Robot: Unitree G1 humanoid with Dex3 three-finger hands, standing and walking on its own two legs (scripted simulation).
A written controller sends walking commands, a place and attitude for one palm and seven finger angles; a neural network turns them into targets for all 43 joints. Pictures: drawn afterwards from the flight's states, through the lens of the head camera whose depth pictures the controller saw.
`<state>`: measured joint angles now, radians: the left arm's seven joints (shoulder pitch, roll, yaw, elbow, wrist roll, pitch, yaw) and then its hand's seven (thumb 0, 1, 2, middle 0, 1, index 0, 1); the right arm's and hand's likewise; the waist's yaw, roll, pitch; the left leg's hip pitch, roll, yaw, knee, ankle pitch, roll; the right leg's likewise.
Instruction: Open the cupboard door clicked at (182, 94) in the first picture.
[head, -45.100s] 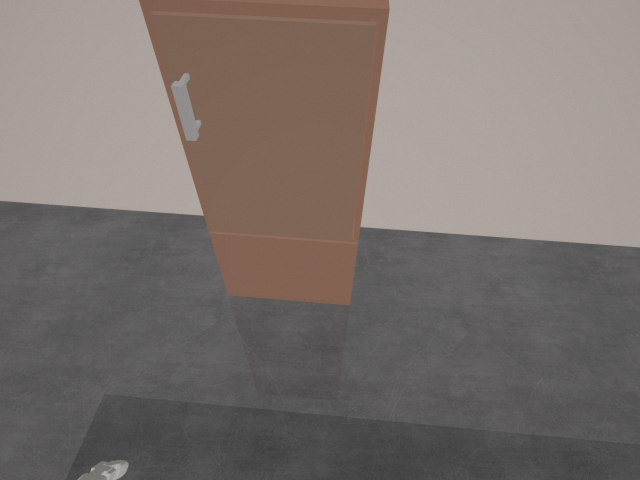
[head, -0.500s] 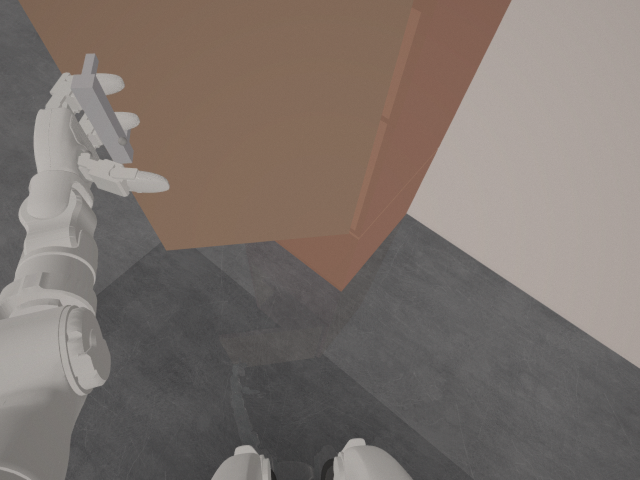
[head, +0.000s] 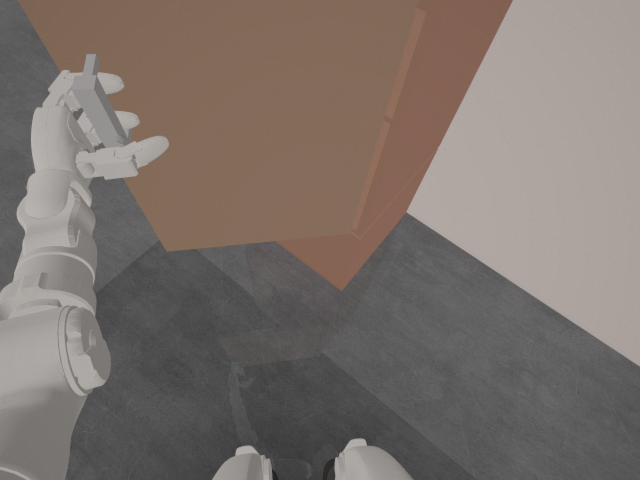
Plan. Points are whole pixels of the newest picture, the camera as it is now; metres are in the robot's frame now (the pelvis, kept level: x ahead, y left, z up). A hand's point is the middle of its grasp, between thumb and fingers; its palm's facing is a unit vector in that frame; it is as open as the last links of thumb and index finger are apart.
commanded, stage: close the thumb around the handle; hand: left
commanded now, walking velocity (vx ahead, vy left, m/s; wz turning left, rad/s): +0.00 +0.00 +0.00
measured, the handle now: (109, 112) +0.55 +0.23 +0.09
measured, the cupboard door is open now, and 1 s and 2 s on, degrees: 47 65 89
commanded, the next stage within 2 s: pull the door open along its arc in 0.34 s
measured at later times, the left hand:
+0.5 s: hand (126, 140) +0.51 +0.20 +0.09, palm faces +0.10 -1.00 -0.01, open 5.6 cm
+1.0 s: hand (151, 221) +0.39 +0.16 +0.09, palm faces +0.22 -0.97 +0.06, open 6.0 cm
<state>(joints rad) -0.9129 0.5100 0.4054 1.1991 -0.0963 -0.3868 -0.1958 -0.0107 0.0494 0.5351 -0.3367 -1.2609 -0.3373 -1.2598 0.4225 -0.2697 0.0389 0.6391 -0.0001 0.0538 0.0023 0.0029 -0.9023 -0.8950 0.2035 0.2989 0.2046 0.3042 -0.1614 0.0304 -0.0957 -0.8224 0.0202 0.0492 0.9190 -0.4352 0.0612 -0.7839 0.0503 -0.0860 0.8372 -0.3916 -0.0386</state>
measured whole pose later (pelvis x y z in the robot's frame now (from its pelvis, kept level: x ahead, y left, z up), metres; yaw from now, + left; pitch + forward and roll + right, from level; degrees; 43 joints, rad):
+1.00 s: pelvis +0.02 +0.00 +0.02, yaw -1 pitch +13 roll -1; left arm -0.22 0.13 0.20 0.38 -0.17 -0.26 0.09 0.00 0.69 0.72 -0.37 -1.35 -0.37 -1.34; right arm 0.31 -0.24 0.00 0.55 0.02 0.04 0.04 0.01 -0.90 -0.90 0.20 0.30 0.20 0.30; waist -0.05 0.03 -0.12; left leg -0.60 0.01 0.09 0.79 -0.42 0.06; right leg -0.59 0.05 -0.04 0.76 -0.39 -0.04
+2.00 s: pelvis -0.01 -0.06 +0.02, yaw +4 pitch +5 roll +1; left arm 0.03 -0.10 -0.15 0.14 0.04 -0.14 0.56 0.00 0.01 0.52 -0.33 -1.26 -0.34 -1.26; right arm 0.18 -0.19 0.01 0.60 -0.05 0.04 -0.02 0.01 -0.90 -0.90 0.20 0.30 0.20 0.30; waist 0.00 0.04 -0.09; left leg -0.49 -0.01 -0.01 0.76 -0.36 -0.02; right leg -0.48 0.04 -0.14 0.77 -0.39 -0.11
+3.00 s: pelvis -0.02 -0.01 +0.02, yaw +1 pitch +4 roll +0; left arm 0.10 0.03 -0.20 0.06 -0.05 -0.19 0.13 -0.02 -0.50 0.30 -0.20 -0.37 -0.21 -0.35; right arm 0.25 -0.21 0.05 0.51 0.01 -0.03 0.01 0.01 -0.90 -0.90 0.20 0.30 0.20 0.30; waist 0.00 0.03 -0.06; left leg -0.49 -0.02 0.06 0.80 -0.38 0.05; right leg -0.49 0.02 -0.07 0.80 -0.38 -0.04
